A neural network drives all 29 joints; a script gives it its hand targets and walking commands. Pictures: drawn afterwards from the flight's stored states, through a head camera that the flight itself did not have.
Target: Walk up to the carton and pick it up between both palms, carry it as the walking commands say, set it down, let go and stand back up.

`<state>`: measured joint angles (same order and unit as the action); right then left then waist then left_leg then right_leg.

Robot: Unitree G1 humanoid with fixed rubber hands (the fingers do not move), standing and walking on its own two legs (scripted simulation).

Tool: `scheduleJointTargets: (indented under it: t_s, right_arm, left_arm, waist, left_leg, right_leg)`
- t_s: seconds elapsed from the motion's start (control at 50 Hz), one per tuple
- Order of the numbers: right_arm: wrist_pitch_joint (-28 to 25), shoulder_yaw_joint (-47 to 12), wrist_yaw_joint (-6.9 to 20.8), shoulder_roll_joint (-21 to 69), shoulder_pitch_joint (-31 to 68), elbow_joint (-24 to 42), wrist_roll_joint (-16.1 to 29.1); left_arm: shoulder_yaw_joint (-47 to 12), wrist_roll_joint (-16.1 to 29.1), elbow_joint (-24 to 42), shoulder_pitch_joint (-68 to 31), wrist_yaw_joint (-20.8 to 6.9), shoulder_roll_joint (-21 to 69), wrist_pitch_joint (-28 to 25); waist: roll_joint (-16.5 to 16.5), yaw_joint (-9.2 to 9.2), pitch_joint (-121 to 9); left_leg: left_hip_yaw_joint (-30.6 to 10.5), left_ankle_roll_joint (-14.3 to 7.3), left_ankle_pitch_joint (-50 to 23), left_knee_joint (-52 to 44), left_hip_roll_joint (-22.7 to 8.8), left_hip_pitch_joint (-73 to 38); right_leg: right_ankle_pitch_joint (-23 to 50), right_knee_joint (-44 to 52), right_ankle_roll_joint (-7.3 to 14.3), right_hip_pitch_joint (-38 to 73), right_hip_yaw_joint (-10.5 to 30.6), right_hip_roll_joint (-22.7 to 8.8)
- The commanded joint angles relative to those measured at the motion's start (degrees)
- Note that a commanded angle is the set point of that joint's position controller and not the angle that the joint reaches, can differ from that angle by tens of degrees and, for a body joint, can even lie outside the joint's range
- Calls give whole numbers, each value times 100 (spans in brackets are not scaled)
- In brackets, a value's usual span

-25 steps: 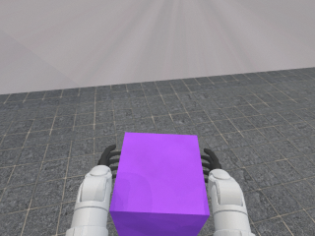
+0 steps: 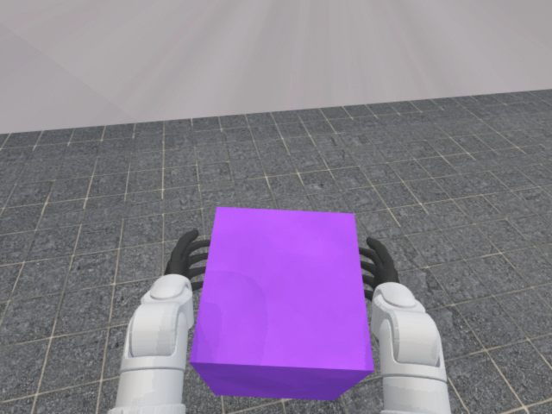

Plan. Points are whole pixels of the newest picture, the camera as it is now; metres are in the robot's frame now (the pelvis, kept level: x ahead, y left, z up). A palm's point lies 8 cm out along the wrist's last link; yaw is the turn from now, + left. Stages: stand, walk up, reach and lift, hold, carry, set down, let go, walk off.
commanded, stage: carry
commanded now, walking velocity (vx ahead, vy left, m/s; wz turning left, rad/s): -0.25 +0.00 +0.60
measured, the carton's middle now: (279, 310) +0.30 +0.00 +0.00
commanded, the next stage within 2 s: none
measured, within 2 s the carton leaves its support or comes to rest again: neither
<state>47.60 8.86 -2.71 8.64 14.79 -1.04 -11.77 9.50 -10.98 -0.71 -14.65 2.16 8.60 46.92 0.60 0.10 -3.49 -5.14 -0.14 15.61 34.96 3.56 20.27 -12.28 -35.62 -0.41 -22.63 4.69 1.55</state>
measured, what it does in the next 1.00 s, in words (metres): walks backwards, turning left: right foot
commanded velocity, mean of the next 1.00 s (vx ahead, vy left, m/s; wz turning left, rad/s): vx -0.25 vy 0.00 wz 0.60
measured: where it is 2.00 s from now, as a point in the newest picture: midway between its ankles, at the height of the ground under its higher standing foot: outside the picture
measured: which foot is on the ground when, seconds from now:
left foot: down 0.00-0.68, up 0.70-1.00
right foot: down 0.00-0.28, up 0.30-0.64, down 0.66-1.00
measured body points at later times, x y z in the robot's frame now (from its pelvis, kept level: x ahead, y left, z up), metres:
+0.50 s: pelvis -0.12 +0.01 +0.01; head -0.13 +0.02 +0.46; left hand +0.10 +0.21 +0.09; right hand +0.16 -0.08 +0.10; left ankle -0.03 +0.10 -0.73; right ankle -0.12 -0.14 -0.65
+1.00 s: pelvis -0.28 -0.04 +0.01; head -0.28 -0.07 +0.46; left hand -0.11 +0.19 +0.11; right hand +0.01 -0.08 +0.10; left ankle -0.35 +0.07 -0.68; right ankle -0.21 -0.13 -0.73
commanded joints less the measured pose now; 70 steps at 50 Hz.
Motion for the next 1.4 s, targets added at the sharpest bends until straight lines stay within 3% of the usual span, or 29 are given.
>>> scheduleJointTargets:
  t_s: [0.0,0.04,0.08,0.12,0.16,0.22,0.24,0.26,0.28,0.3,0.34,0.4,0.54,0.62,0.64,0.66,0.68,0.7,0.74,0.78,0.9,1.0,1.04,1.06,1.08,1.1,1.14,1.18,1.38]
  right_arm:
    - [222,-3984,1139,5237,2307,917,1963]
    - [472,-4184,990,5204,2112,1456,2113]
    - [758,-4339,802,5157,1867,2056,2286]
    - [1059,-4447,640,4975,1619,2502,2407]
    - [1261,-4582,527,5050,1596,2964,2641]
    - [1653,-4510,357,4837,1051,3326,2738]
    - [1776,-4388,312,4664,827,3289,2648]
    - [1871,-4271,289,4470,616,3233,2534]
    - [1916,-4120,241,4320,492,3179,2442]
    - [1973,-4145,207,4372,636,3381,2495]
    - [2007,-4024,147,4404,611,3545,2433]
    - [2053,-3751,69,4279,406,3474,2206]
    - [2169,-3780,-7,3974,270,3716,2255]
    - [2176,-3985,14,4057,422,3820,2408]
    - [2170,-4044,12,4066,447,3793,2409]
    - [2179,-4061,-6,4054,422,3731,2393]
    - [2192,-4190,14,3977,506,3845,2383]
    - [2131,-4203,7,4132,793,3956,2396]
    - [2072,-4307,31,4357,879,3782,2513]
    - [2048,-4383,11,4480,793,3815,2546]
    - [2251,-4385,-129,4142,558,3668,2460]
    - [2249,-4174,-58,4044,273,3507,2403]
    - [2193,-4046,1,4046,100,3369,2347]
    - [2157,-3958,43,3989,76,3306,2349]
    - [2056,-3836,64,4002,66,3244,2278]
    - [2016,-3883,129,4176,312,3438,2354]
    - [1879,-3980,218,4554,450,3561,2422]
    - [1790,-4007,267,4689,368,3549,2398]
    - [1912,-4098,276,4213,267,3713,2444]
  left_arm:
    - [-3973,1878,930,-2266,-1110,5223,290]
    - [-4111,1960,1475,-2073,-958,5160,514]
    - [-4156,2061,1911,-1696,-775,5077,784]
    - [-4095,2046,2119,-1072,-568,4971,1049]
    - [-4107,2099,2681,-909,-400,4990,1248]
    - [-4157,2159,3209,-624,-134,4748,1620]
    - [-4125,2127,3192,-443,-69,4585,1738]
    - [-4087,2096,3187,-287,-36,4419,1826]
    - [-4205,2188,3512,-534,-13,4331,1913]
    - [-4220,2241,3531,-745,23,4351,1975]
    - [-4346,2414,3511,-800,3,4539,2075]
    - [-4426,2529,3470,-815,16,4569,2164]
    - [-4335,2398,3459,-367,194,4386,2290]
    - [-4112,2290,3381,-137,212,4323,2254]
    - [-4024,2261,3309,-7,202,4318,2237]
    - [-3911,2251,3269,48,189,4237,2216]
    - [-3853,2154,3099,81,181,4219,2175]
    - [-3950,2294,3428,-263,117,4316,2128]
    - [-3956,2281,3675,-506,20,4333,2082]
    - [-3862,2272,3742,-374,-56,4283,2057]
    - [-3702,2158,3615,95,-12,3781,2168]
    - [-3937,2186,3458,66,11,3957,2161]
    - [-4065,2216,3391,-51,-4,4002,2123]
    - [-4125,2201,3357,-98,-15,3980,2101]
    - [-4360,2399,3687,-487,-91,4104,2065]
    - [-4412,2472,3619,-672,-100,4367,2012]
    - [-4598,2665,3641,-806,-192,4870,1932]
    - [-4697,2712,3624,-778,-230,5071,1853]
    - [-4450,2387,3338,-195,-44,4659,1957]
  waist:
    - [-623,82,-1877]
    - [-535,48,-1887]
    - [313,10,-2033]
    - [1466,-84,-2175]
    - [926,-27,-1884]
    - [854,83,-1914]
    - [512,69,-1878]
    - [-62,66,-1777]
    - [-1761,112,-1542]
    - [-1315,45,-1480]
    - [-506,-18,-1287]
    - [-746,-54,-1129]
    - [-1168,28,-1361]
    - [-1463,-5,-1588]
    - [-1270,-77,-1585]
    - [-317,-91,-1380]
    - [1811,-109,-1138]
    - [1436,2,-570]
    - [297,82,-515]
    - [595,126,-586]
    - [1327,-15,-815]
    - [1449,-27,-1297]
    - [561,61,-1291]
    - [-243,46,-1198]
    - [-2371,152,-1095]
    - [-1634,80,-1161]
    - [-807,4,-1132]
    - [-784,-19,-1220]
    - [-1124,15,-1315]
  left_leg:
    - [-945,-656,-3080,-181,-1393,-273]
    - [-896,-596,-2743,-103,-1303,-8]
    - [-285,-260,-1533,605,-740,514]
    - [639,26,1821,2006,-37,832]
    - [723,-2,1612,1665,-337,590]
    - [964,-76,443,-125,-252,-164]
    - [784,-88,35,-792,-332,-496]
    - [155,-237,-440,-1074,-822,-962]
    - [-1899,-843,-2423,-1381,-2496,-909]
    - [-1836,-1167,-3158,-1379,-2712,-536]
    - [-1221,-1038,-1747,-1568,-2210,-56]
    - [-600,-636,-695,-1667,-1569,-118]
    - [-1352,-536,-484,-2387,-1706,-589]
    - [-905,136,-87,-2807,-1176,-253]
    - [-530,396,93,-2618,-875,217]
    - [-241,342,347,-1659,-577,941]
    - [744,363,1174,658,43,1639]
    - [883,244,1394,2675,-311,2040]
    - [515,102,734,4044,-379,1590]
    - [700,185,400,4452,-443,1550]
    - [1376,253,1123,2411,-437,1515]
    - [1510,75,802,176,-456,563]
    - [1121,45,-410,-1396,-598,-500]
    - [303,-99,-2198,-1261,-1370,-1336]
    - [-1813,-943,-5127,-1107,-2699,-1368]
    - [-1358,-1119,-5486,-1073,-2605,-1194]
    - [-668,-992,-3476,-1170,-2114,-748]
    - [-349,-840,-2363,-1241,-1742,-618]
    - [-1393,-528,-493,-2489,-1643,-327]
  right_leg:
    - [1301,-669,114,444,-65,-575]
    - [1084,-341,166,554,-88,-587]
    - [2181,321,457,1057,507,-1173]
    - [3314,1111,1150,1072,1378,-2273]
    - [2820,1131,1066,721,884,-2136]
    - [2217,647,619,559,139,-1718]
    - [1613,251,411,293,-87,-1506]
    - [684,-257,165,-452,-289,-1252]
    - [-1595,-1446,-199,-1544,-903,-588]
    - [-2239,-2912,-221,-1420,-630,-546]
    - [-1769,-3900,-219,-1376,-410,-610]
    - [-1220,-3677,-260,-1321,-613,-591]
    - [-1815,-1180,-178,-297,-918,-52]
    - [-1486,1255,-29,1303,-1496,151]
    - [-1121,2097,17,2082,-1538,-58]
    - [-1324,2449,108,2446,-698,-869]
    - [-1014,2602,796,1452,1303,-3008]
    - [257,2588,1109,456,746,-3554]
    - [15,2085,750,-190,-596,-2497]
    - [920,1484,543,159,-1230,-2007]
    - [3199,841,684,1497,-1050,-2140]
    - [3327,419,613,1769,-1042,-2442]
    - [1747,-476,93,856,-1394,-2165]
    - [-559,-850,-218,-420,-1490,-1925]
    - [-2910,-1971,-548,-1768,-1625,-1036]
    - [-2864,-3014,-503,-1668,-951,-1060]
    - [-1955,-3898,-409,-1617,-656,-959]
    - [-1374,-4011,-323,-1525,-709,-914]
    - [-1613,-922,-44,-86,-990,-130]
